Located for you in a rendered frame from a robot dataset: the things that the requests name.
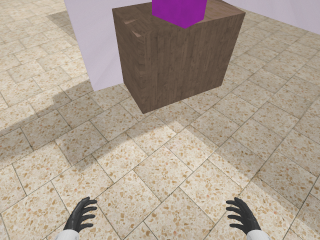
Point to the carton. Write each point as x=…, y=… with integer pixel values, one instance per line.
x=183, y=13

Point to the robot right forearm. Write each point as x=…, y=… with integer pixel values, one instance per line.
x=257, y=235

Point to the robot left forearm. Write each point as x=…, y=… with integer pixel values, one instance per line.
x=67, y=234

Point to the robot right hand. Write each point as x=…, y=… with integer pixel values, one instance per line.
x=247, y=218

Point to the pedestal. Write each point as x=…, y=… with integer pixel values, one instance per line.
x=163, y=63

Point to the robot left hand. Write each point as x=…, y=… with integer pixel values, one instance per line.
x=76, y=218

